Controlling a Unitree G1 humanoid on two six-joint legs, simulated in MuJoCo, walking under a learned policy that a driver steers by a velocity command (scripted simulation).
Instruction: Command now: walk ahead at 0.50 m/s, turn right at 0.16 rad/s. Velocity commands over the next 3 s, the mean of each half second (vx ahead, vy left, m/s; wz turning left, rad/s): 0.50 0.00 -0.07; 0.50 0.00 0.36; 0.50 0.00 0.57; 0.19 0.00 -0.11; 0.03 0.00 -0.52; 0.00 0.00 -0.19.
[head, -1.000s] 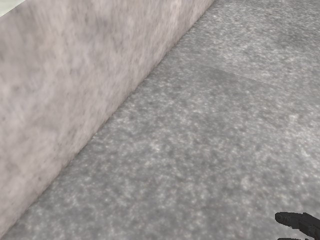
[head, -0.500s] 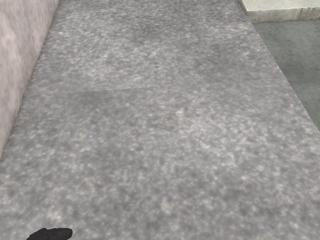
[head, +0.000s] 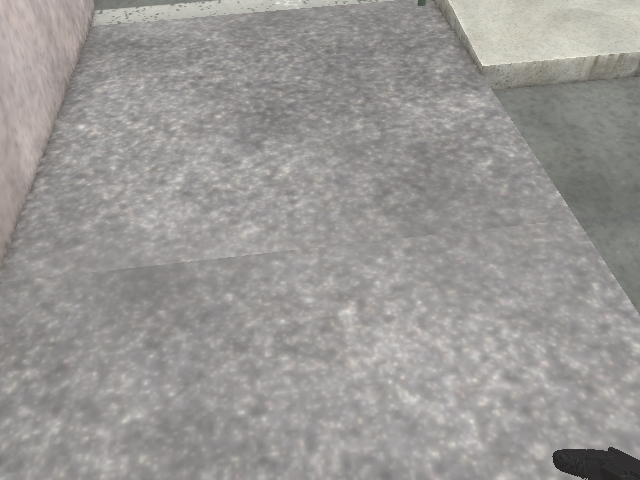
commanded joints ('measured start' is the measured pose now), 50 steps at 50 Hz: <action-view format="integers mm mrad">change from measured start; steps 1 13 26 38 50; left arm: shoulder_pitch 33 -114 -376 -180 -68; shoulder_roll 138 61 84 103 181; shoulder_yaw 35 5 6 27 59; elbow -23 -105 -197 -70 41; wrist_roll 2 32 14 36 -5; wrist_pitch -1 -26 -71 -75 -33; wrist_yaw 1 -5 -60 -43 -6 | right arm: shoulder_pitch -23 223 395 286 -20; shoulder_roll -109 -131 -171 -65 -51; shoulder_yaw -31 -35 -53 -38 -34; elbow -73 19 148 60 -94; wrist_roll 6 10 41 28 28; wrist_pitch -24 19 72 89 74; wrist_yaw -4 -26 -51 -57 14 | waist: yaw -35 -80 -143 -104 -22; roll -108 26 16 -114 -66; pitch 26 0 52 17 100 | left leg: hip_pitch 23 316 502 -129 -137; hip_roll -6 202 203 111 59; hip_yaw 8 -225 -179 -72 27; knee -35 -258 -54 584 84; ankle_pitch -136 85 22 -360 -107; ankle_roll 48 215 114 -54 35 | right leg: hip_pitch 31 -584 -408 -98 122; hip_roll -277 -262 -189 -416 -438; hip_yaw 229 -69 -86 -26 -247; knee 54 445 -140 -372 -236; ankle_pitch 676 174 408 634 670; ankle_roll -89 115 31 -116 -34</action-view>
